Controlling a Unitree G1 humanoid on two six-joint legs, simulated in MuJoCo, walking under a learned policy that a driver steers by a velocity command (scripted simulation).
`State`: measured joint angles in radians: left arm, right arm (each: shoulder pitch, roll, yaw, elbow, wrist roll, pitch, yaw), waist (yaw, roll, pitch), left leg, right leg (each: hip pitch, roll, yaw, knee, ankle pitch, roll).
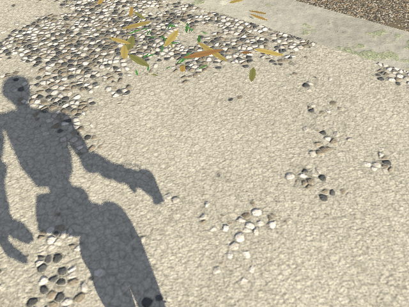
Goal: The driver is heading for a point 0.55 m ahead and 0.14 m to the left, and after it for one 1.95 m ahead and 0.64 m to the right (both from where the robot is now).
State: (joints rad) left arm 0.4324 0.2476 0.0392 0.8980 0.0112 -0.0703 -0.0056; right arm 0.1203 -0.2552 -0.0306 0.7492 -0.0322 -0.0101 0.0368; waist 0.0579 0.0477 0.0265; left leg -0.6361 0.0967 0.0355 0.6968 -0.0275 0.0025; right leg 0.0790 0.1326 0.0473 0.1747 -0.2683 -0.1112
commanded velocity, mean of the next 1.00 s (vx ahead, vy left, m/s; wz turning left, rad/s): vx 0.39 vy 0.00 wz -0.03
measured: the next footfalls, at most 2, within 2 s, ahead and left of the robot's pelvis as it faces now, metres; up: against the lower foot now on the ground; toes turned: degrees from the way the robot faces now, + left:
left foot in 0.12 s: +0.24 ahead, +0.11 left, +0.00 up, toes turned +3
right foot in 0.64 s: +0.53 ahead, -0.08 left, +0.00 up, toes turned -2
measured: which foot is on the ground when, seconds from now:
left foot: up 0.00-0.10, down 0.12-0.64, up 0.66-1.00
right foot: down 0.00-0.14, up 0.16-0.62, down 0.64-1.00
